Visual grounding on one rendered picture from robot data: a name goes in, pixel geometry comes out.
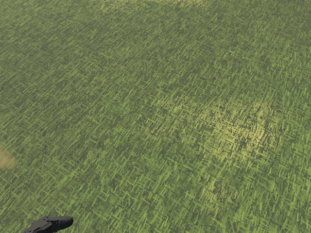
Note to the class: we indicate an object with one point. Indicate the robot left hand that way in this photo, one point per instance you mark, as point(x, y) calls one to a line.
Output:
point(47, 224)

